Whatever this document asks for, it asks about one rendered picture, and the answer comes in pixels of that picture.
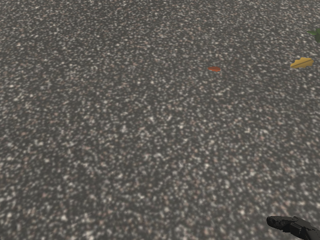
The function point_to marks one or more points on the right robot hand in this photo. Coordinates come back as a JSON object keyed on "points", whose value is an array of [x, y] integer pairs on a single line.
{"points": [[294, 225]]}

